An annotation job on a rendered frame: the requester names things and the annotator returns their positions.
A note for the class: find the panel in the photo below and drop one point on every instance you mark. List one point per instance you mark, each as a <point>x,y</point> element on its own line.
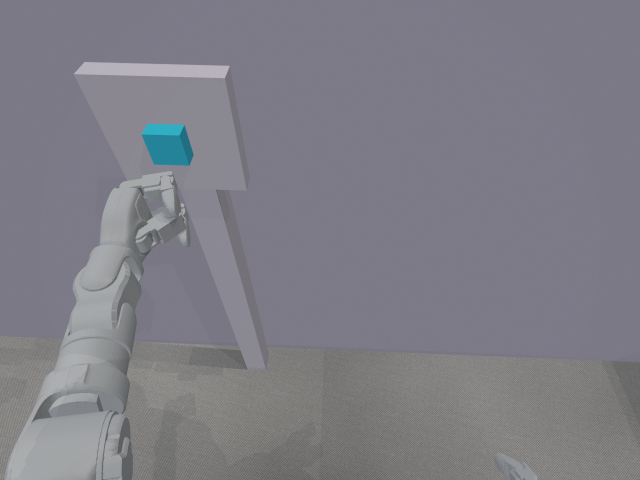
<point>124,98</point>

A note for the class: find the left robot forearm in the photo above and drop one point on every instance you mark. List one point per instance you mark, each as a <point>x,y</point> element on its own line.
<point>90,374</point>

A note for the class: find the robot left upper arm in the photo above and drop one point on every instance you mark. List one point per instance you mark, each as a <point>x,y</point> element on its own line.
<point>90,446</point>

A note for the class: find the robot right hand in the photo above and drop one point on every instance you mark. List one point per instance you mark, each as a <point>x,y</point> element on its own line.
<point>512,469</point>

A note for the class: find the robot left hand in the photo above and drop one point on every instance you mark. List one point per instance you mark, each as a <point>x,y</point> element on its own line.
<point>127,220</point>

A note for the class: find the button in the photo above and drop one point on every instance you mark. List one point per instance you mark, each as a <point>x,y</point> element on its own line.
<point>168,144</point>

